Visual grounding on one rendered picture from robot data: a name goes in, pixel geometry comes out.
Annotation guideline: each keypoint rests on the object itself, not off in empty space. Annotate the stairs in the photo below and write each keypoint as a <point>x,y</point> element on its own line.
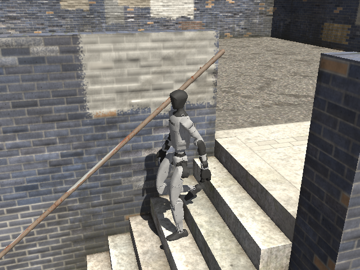
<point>233,223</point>

